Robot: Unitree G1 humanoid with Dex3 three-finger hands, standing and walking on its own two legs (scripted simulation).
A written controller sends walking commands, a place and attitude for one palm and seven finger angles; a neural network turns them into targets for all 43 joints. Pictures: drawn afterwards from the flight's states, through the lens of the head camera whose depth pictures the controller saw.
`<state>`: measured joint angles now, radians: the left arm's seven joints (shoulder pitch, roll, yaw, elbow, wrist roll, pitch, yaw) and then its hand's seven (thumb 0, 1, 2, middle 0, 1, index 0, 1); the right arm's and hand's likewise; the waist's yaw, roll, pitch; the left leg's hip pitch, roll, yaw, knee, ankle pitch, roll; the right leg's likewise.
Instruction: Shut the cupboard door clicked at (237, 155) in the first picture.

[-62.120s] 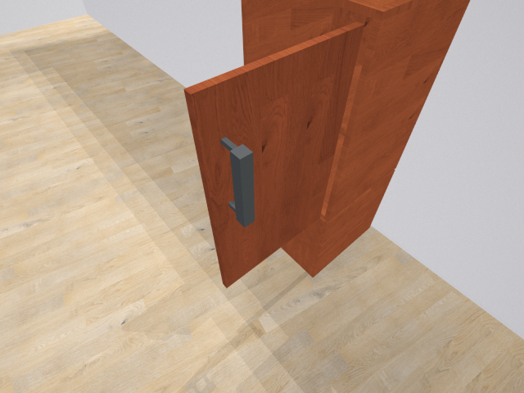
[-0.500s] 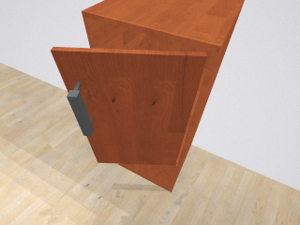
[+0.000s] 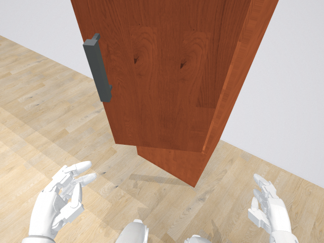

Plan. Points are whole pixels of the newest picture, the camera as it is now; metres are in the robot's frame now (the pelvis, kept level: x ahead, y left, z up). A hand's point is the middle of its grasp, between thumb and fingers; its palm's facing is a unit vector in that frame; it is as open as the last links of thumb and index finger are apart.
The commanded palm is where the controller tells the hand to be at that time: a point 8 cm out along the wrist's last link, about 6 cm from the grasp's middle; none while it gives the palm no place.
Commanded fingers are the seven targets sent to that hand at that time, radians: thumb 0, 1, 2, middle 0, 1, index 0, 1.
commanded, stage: raise the hand and make a fist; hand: left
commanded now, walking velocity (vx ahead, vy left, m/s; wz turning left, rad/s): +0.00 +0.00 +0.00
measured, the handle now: (101, 69) +0.50 +0.22 +0.16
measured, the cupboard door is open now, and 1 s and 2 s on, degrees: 26 26 26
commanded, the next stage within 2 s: bring the fist close to the handle in 1.44 s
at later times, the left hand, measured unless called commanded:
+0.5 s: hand (73, 171) +0.23 +0.21 +0.10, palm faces -0.01 -1.00 -0.04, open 3.6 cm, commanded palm +0.21 +0.26 +0.11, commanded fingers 0.00 0.90 0.90 -1.10 -1.28 -1.10 -1.28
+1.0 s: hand (64, 150) +0.25 +0.22 +0.15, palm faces +0.01 -1.00 -0.06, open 3.1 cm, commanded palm +0.23 +0.27 +0.16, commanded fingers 0.00 0.90 0.90 -1.30 -1.50 -1.30 -1.50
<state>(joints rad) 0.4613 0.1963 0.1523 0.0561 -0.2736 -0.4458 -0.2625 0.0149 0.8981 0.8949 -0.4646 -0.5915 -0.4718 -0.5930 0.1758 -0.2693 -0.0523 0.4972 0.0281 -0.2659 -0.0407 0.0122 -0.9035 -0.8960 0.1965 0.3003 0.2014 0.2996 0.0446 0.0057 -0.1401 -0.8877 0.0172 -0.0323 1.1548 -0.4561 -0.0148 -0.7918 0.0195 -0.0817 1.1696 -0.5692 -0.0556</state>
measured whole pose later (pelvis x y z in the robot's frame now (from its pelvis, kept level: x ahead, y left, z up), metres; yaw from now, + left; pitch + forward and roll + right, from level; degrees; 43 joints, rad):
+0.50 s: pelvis +0.02 +0.04 +0.03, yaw -1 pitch +10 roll -3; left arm 0.45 0.23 0.11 -0.17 -0.26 -0.29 -0.18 0.02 0.90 0.90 -0.92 -1.09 -0.92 -1.09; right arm 0.31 -0.25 0.02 0.53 0.02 -0.24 -0.05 0.02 -0.90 -0.90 0.20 0.30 0.21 0.30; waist 0.00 0.04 -0.11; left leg -0.77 0.00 -0.01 1.03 -0.43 0.04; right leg -0.66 0.01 -0.05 0.99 -0.50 0.00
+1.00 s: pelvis +0.03 +0.03 +0.05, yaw +0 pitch +5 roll -2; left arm 0.34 0.27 0.17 -0.18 -0.29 -0.14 -0.22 0.02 0.90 0.90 -1.28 -1.48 -1.29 -1.48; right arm 0.27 -0.24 0.07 0.51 0.04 -0.21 -0.06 0.01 -0.90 -0.90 0.20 0.30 0.21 0.30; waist 0.03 0.05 -0.08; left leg -0.58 0.00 -0.02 0.87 -0.38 0.02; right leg -0.46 0.01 -0.07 0.82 -0.45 -0.01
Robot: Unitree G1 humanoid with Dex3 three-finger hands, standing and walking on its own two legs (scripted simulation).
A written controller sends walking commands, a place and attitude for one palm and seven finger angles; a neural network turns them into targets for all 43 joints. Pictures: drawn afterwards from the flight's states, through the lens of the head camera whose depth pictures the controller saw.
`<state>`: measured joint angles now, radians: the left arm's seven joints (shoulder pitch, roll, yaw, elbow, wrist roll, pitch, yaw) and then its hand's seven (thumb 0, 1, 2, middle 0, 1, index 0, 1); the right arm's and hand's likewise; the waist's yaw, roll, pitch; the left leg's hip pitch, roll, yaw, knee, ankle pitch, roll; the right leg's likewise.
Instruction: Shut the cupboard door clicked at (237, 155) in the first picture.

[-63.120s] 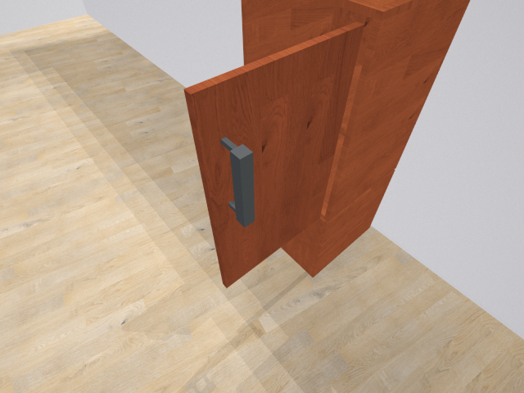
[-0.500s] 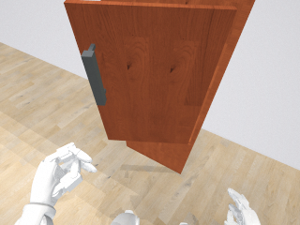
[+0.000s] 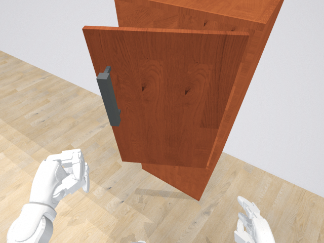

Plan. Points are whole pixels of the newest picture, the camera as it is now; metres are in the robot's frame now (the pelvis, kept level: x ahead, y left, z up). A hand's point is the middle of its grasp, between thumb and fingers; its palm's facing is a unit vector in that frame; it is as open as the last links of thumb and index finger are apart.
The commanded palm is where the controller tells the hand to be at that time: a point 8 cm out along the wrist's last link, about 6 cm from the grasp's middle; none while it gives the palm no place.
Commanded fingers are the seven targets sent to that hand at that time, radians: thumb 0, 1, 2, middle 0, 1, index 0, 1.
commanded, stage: raise the hand and make a fist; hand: left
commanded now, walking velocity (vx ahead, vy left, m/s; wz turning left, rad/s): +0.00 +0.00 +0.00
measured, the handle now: (112, 97) +0.47 +0.19 +0.10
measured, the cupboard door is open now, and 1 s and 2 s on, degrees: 26 26 26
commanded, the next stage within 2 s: bring the fist close to the handle in 0.44 s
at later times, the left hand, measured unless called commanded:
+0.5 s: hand (94, 176) +0.23 +0.16 +0.10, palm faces +0.00 -1.00 -0.06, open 3.1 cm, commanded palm +0.20 +0.22 +0.11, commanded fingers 0.00 0.90 0.90 -1.30 -1.50 -1.30 -1.50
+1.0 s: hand (99, 148) +0.29 +0.17 +0.11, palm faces -0.01 -1.00 -0.03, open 3.1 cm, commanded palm +0.27 +0.22 +0.11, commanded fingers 0.00 0.90 0.90 -1.30 -1.50 -1.30 -1.50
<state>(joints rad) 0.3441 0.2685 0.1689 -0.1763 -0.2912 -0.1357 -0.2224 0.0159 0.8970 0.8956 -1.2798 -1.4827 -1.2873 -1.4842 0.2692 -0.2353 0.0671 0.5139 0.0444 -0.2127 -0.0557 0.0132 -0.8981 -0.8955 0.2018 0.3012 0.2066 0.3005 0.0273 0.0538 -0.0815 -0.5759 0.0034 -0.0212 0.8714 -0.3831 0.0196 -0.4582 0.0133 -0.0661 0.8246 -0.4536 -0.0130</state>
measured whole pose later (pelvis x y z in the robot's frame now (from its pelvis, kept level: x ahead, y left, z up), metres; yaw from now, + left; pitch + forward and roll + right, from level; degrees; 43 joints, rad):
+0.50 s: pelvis +0.00 -0.02 +0.01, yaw +0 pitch +4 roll -1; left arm 0.33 0.25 0.17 -0.12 -0.29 -0.16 -0.23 0.02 0.90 0.90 -1.30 -1.50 -1.30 -1.50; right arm 0.27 -0.26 0.04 0.55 0.05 -0.23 -0.06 0.01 -0.90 -0.90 0.20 0.30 0.20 0.30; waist 0.02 0.05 -0.07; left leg -0.51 0.02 -0.02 0.80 -0.36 -0.01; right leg -0.42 0.02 -0.06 0.79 -0.44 -0.04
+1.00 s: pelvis +0.00 -0.01 +0.01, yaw -1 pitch +4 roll -1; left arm 0.02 0.26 0.19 0.13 -0.27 -0.13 -0.22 0.02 0.90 0.90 -1.30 -1.50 -1.30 -1.50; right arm 0.25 -0.25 0.05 0.60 0.05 -0.21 -0.06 0.01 -0.90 -0.90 0.20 0.30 0.21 0.30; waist 0.01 0.04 -0.06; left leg -0.51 0.01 0.00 0.78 -0.34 0.01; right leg -0.42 0.02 -0.04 0.77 -0.42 -0.02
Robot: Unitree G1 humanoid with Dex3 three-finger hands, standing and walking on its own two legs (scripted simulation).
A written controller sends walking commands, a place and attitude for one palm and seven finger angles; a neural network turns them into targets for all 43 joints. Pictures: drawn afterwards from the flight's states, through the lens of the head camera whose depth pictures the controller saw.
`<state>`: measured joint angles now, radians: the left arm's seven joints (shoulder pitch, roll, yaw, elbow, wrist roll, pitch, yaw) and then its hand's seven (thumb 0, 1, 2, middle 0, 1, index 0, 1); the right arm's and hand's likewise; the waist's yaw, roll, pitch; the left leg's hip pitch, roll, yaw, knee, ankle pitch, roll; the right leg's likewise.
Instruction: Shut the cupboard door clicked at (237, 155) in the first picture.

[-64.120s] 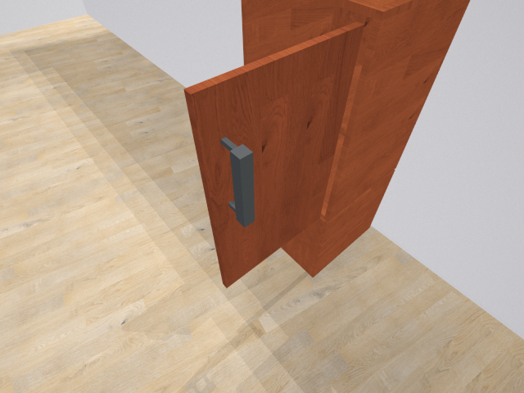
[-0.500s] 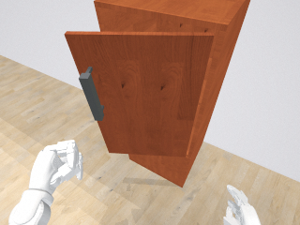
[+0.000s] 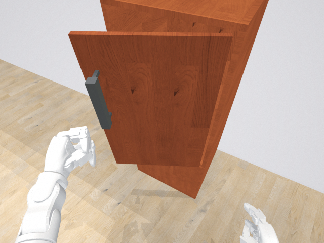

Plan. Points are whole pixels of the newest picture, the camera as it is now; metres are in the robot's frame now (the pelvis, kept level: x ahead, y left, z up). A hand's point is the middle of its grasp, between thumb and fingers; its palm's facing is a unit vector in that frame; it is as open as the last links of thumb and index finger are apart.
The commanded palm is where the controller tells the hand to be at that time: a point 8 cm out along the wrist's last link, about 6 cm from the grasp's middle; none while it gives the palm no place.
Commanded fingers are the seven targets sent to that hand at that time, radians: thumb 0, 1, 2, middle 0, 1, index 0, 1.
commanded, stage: bring the fist close to the handle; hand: left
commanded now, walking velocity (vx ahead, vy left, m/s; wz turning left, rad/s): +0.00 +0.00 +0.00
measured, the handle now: (102, 101) +0.47 +0.21 +0.09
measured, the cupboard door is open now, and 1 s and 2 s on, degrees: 26 26 8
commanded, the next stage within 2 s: push the door shut along its arc in 0.94 s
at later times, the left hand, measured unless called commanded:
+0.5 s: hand (99, 125) +0.37 +0.19 +0.10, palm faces +0.02 -1.00 -0.03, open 3.1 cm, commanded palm +0.35 +0.24 +0.10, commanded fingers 0.00 0.90 0.90 -1.30 -1.50 -1.30 -1.50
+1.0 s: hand (101, 123) +0.38 +0.18 +0.10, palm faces +0.02 -1.00 -0.03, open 3.1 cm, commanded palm +0.35 +0.24 +0.10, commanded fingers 0.00 0.90 0.90 -1.30 -1.50 -1.30 -1.50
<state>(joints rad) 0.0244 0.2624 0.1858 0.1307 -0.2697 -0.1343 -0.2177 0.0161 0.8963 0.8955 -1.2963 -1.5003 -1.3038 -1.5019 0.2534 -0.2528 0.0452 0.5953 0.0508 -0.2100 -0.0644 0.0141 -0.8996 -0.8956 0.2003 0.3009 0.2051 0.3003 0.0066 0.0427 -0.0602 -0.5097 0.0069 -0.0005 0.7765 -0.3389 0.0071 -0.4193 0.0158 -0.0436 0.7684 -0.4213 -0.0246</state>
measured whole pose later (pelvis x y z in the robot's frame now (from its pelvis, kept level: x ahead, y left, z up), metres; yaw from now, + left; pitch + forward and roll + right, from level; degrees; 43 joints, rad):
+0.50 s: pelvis +0.00 +0.01 +0.00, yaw -1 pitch +6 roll -1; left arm -0.33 0.29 0.21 0.50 -0.21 -0.17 -0.17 0.02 0.90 0.90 -1.30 -1.50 -1.30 -1.50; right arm 0.26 -0.26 0.04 0.63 0.05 -0.14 -0.05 0.01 -0.90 -0.90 0.20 0.30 0.21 0.30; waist -0.02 0.03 -0.06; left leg -0.54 0.01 0.01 0.77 -0.33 0.02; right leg -0.45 0.02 -0.03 0.76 -0.41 -0.02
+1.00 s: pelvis +0.00 +0.00 +0.00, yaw -1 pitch +6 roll -1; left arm -0.34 0.28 0.22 0.54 -0.21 -0.21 -0.17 0.02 0.90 0.90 -1.30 -1.50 -1.30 -1.50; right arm 0.27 -0.26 0.02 0.63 0.05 -0.09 -0.05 0.01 -0.90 -0.90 0.20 0.30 0.20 0.30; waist -0.03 0.04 -0.07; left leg -0.54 0.01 0.01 0.77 -0.34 0.01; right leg -0.46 0.02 -0.03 0.76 -0.41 -0.02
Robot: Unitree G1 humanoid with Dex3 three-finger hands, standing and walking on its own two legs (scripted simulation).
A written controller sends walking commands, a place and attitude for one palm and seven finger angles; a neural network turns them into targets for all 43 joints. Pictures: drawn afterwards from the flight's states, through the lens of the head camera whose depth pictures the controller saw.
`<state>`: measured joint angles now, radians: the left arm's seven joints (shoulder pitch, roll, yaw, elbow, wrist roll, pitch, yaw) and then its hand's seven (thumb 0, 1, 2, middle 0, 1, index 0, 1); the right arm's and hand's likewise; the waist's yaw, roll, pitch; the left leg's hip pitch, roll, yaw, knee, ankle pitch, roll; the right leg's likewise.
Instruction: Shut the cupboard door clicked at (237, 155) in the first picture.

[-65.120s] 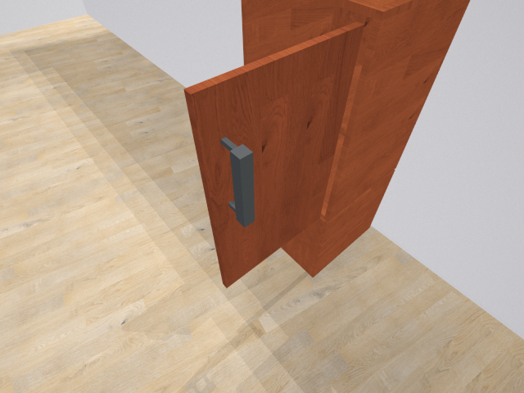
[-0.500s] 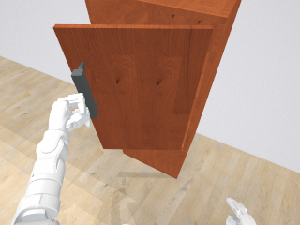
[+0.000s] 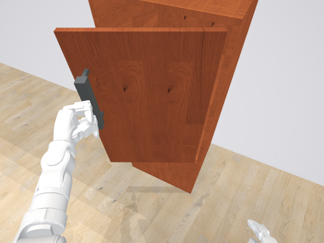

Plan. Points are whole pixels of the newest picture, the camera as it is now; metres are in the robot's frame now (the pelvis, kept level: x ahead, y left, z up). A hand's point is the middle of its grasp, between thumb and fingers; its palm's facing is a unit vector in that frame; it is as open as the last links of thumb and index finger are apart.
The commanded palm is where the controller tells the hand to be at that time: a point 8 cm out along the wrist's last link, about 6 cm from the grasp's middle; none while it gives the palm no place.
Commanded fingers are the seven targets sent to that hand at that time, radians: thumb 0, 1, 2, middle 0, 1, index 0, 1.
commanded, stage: push the door shut along its arc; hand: left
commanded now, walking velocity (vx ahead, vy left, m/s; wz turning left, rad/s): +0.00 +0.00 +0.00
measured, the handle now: (93, 100) +0.46 +0.21 +0.09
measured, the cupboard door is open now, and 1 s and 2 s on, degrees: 26 8 0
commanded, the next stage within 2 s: pull the fist back off the door in 1.96 s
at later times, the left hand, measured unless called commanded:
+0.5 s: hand (93, 111) +0.41 +0.20 +0.10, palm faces -0.06 -1.00 -0.03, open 3.2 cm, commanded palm +0.41 +0.24 +0.10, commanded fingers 0.00 0.90 0.90 -1.30 -1.50 -1.30 -1.50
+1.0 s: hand (108, 93) +0.49 +0.17 +0.10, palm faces -0.20 -0.98 -0.01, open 3.2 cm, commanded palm +0.48 +0.21 +0.10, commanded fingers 0.00 0.90 0.90 -1.30 -1.50 -1.30 -1.50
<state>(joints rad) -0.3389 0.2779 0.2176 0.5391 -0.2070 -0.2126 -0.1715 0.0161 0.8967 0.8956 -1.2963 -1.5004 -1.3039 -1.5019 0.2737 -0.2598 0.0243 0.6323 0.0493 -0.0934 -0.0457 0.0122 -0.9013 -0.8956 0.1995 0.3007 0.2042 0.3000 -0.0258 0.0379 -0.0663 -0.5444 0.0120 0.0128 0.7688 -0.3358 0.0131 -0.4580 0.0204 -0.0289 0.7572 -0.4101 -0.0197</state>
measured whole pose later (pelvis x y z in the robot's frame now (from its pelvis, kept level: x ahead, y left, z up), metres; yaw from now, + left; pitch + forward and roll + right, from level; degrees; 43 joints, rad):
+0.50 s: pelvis -0.01 +0.00 -0.01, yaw +1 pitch +9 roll -1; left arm -0.64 0.40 0.25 0.90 -0.21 -0.26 -0.33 0.02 0.93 0.94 -1.30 -1.50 -1.30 -1.50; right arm 0.31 -0.28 0.03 0.66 0.05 -0.08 -0.06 0.01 -0.90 -0.90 0.20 0.30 0.21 0.30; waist -0.06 0.03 -0.06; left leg -0.64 0.01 -0.01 0.82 -0.34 0.02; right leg -0.54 0.02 -0.05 0.80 -0.41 -0.02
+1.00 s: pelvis -0.01 +0.01 -0.02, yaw -1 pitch +15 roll -3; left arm -0.94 0.50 0.28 1.18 -0.15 -0.28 -0.40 0.02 0.92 0.91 -1.29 -1.50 -1.31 -1.50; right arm 0.38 -0.29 0.03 0.67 0.03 -0.06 -0.03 0.01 -0.90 -0.90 0.20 0.30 0.21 0.30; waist -0.16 0.03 -0.09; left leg -0.81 0.02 0.00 0.91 -0.37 0.03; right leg -0.71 0.03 -0.04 0.86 -0.43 -0.01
